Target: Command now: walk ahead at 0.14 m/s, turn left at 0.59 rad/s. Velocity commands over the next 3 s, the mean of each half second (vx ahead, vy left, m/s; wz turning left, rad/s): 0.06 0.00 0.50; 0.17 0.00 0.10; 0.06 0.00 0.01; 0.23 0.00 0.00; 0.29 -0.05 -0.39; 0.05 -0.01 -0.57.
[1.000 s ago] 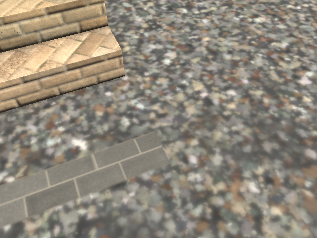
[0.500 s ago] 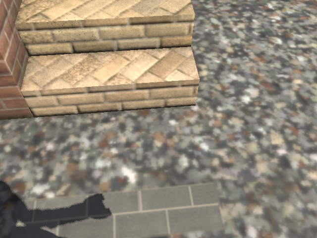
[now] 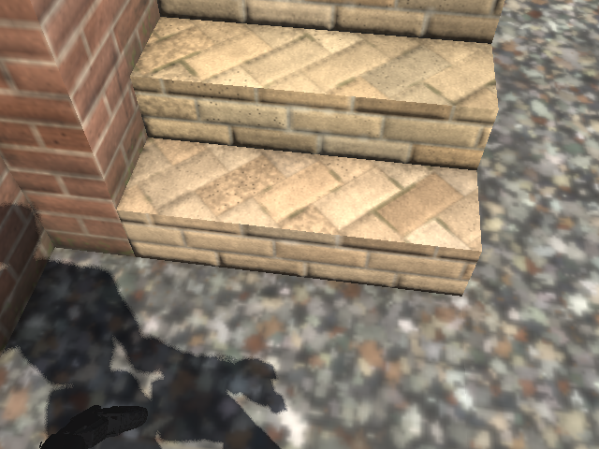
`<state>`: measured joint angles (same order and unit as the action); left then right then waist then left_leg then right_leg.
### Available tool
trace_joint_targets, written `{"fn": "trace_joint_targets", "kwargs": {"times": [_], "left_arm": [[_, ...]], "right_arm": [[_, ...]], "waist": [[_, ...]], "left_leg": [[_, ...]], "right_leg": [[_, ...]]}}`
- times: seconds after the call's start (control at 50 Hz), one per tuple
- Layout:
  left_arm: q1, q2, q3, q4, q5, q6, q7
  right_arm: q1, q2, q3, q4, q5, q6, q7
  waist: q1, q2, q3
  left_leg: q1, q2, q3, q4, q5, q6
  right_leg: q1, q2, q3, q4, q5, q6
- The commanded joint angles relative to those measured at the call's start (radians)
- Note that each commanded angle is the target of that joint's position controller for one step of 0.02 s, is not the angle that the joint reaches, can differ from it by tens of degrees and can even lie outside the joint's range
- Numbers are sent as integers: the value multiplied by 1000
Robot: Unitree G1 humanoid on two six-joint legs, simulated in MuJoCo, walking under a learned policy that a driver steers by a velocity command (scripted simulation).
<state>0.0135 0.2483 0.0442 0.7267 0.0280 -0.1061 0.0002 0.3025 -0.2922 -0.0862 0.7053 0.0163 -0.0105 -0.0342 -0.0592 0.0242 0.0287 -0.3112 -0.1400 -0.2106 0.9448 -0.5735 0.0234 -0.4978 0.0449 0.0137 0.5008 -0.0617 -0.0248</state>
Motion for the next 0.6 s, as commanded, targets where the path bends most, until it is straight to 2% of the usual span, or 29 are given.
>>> {"fn": "trace_joint_targets", "kwargs": {"times": [0.02, 0.04, 0.06, 0.08, 0.1, 0.14, 0.2, 0.24, 0.3, 0.34, 0.36, 0.38, 0.4, 0.42, 0.44, 0.46, 0.48, 0.5, 0.54, 0.58, 0.6], "left_arm": [[127, 105, 33, -74, -16, 31, 14], [83, 89, 22, -76, -12, 48, 17], [51, 96, 20, -74, -10, 58, 20], [37, 124, 28, -66, -1, 64, 21], [34, 136, 34, -62, 3, 64, 21], [45, 150, 41, -51, -1, 63, 23], [45, 175, 51, -43, -13, 74, 29], [37, 192, 56, -40, -16, 86, 28], [55, 210, 61, -25, -32, 95, 22], [52, 205, 57, -10, -50, 103, 19], [87, 176, 49, 9, -54, 107, 16], [124, 115, 31, 17, -38, 108, 6], [102, 79, 13, -33, 1, 98, 0], [32, 150, 38, -43, -6, 94, 11], [45, 168, 47, -34, -29, 99, 14], [87, 161, 52, -5, -32, 107, 18], [109, 164, 55, 18, -22, 115, 24], [129, 158, 55, 28, -16, 120, 26], [146, 131, 48, 32, -24, 119, 24], [119, 99, 32, 23, -27, 117, 22], [112, 100, 28, 21, -16, 113, 19]], "right_arm": [[94, -175, -31, -77, 9, 15, 3], [42, -166, -33, -84, 6, 36, -3], [18, -153, -34, -97, 1, 53, -9], [28, -115, -25, -102, 3, 63, -7], [36, -84, -17, -107, 4, 65, -7], [13, -60, -8, -124, 1, 60, -8], [-39, -60, 0, -152, -6, 55, 1], [-51, -74, -3, -159, -5, 56, 11], [-71, -87, -7, -175, -7, 61, 26], [-22, -76, -10, -157, -13, 59, 34], [8, -90, -17, -143, -17, 57, 33], [21, -153, -32, -149, -22, 55, 23], [-28, -248, -42, -187, -30, 57, 4], [6, -229, -39, -181, -58, 35, 6], [-36, -198, -27, -171, -61, 16, 9], [-98, -172, -20, -168, -46, 5, 11], [-139, -139, -8, -169, -33, -1, 9], [-160, -114, 5, -166, -29, -4, 7], [-165, -79, 20, -155, -35, -6, 4], [-159, -76, 20, -140, -33, -3, 1], [-132, -98, 14, -128, -40, 2, 3]], "waist": [[75, -143, -306], [65, -91, -222], [49, -102, -152], [34, -128, -109], [30, -149, -96], [42, -157, -117], [59, -151, -168], [61, -169, -166], [67, -183, -148], [32, -163, -148], [27, -136, -143], [46, 36, -126], [77, 294, -85], [2, 205, -122], [33, 163, -107], [66, 130, -100], [77, 122, -105], [90, 117, -111], [101, 105, -130], [83, 117, -123], [62, 118, -140]], "left_leg": [[-389, 106, 51, 453, -21, -84], [-378, 136, 79, 424, 35, -96], [-343, 163, 93, 380, 73, -97], [-275, 164, 133, 333, 108, -94], [-241, 160, 160, 280, 128, -93], [-226, 174, 181, 180, 149, -91], [-177, 205, 188, 34, 211, -78], [-121, 202, 211, -48, 236, -65], [-60, 188, 236, -181, 238, -32], [53, 150, 270, -377, 322, 10], [138, 133, 258, -468, 368, 38], [234, 273, 52, -586, 516, 93], [261, 507, -248, -621, 722, 245], [154, 544, -259, -639, 702, 321], [130, 483, -169, -637, 666, 281], [126, 418, -90, -626, 625, 219], [126, 386, -42, -617, 647, 183], [105, 366, -4, -610, 724, 176], [111, 342, 38, -601, 777, 179], [141, 332, 47, -588, 752, 180], [152, 332, 31, -603, 629, 185]], "right_leg": [[608, -452, 449, -98, 271, -258], [472, -389, 351, -136, 158, -227], [348, -347, 287, -174, 80, -211], [240, -299, 204, -215, 58, -197], [205, -275, 148, -237, 66, -197], [236, -295, 100, -244, 152, -224], [286, -343, 68, -242, 168, -239], [277, -347, 32, -246, 105, -227], [287, -360, 15, -225, 24, -201], [267, -340, -11, -154, -17, -155], [218, -307, -41, -93, -74, -103], [89, -223, -131, 95, -228, -8], [-163, -79, -177, 312, -556, 81], [-147, -89, -31, 506, -584, 82], [-139, -99, 3, 573, -510, 72], [-134, -106, 13, 582, -430, 71], [-123, -108, 11, 591, -370, 80], [-82, -103, 6, 611, -323, 91], [-23, -100, 5, 556, -273, 104], [19, -106, 7, 391, -268, 109], [60, -103, -1, 330, -282, 110]]}}
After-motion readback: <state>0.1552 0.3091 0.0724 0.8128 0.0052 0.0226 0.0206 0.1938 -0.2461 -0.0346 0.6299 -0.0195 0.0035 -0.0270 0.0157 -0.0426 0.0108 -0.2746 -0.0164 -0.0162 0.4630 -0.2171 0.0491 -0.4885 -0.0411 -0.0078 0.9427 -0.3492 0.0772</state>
